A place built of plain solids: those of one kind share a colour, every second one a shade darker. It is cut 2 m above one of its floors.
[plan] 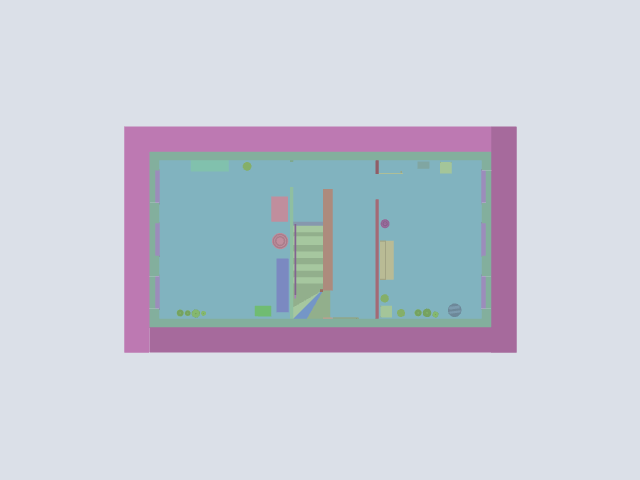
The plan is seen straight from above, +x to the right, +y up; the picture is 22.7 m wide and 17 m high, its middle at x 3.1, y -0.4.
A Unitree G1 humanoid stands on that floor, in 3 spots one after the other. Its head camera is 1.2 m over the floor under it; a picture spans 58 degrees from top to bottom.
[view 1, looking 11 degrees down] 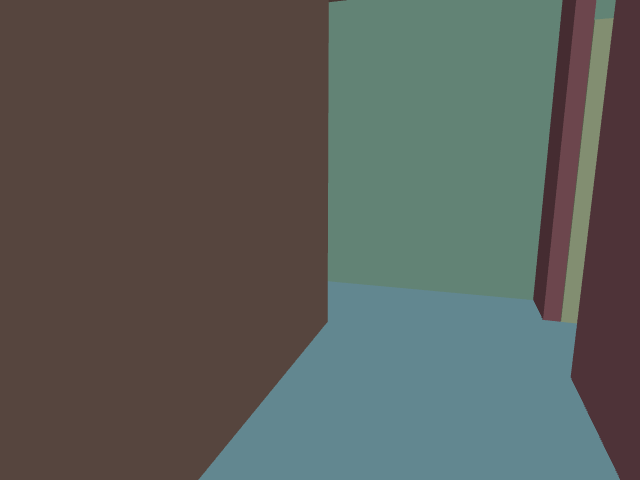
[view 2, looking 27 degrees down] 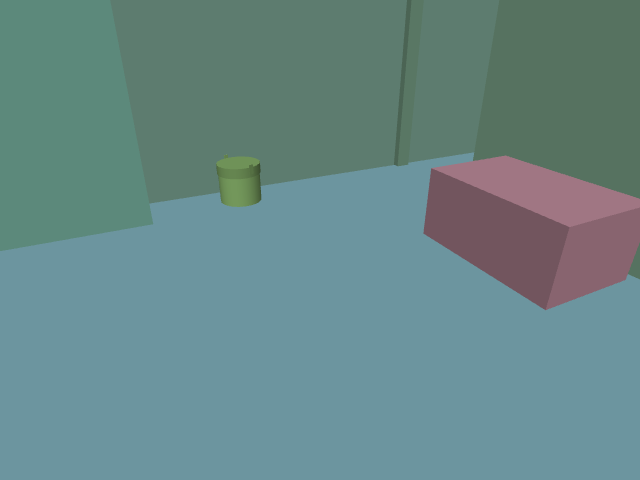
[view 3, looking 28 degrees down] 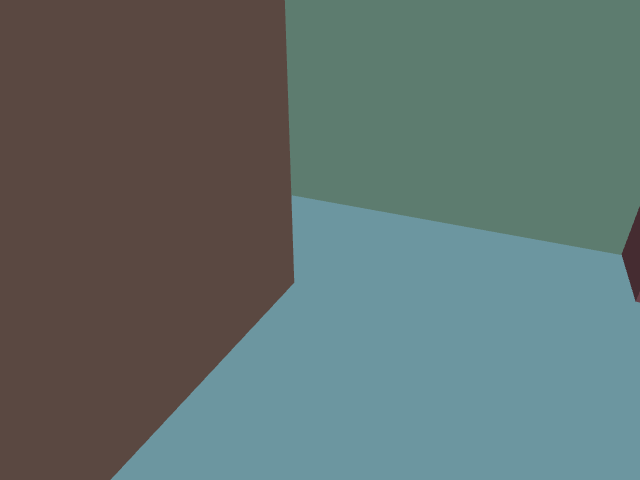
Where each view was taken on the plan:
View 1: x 4.43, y -1.47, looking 108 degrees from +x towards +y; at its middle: wall_spine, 2.89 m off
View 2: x -0.28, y -0.77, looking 64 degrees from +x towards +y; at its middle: floor_basement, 2.64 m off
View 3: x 4.43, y -0.17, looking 115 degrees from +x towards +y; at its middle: floor_basement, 2.56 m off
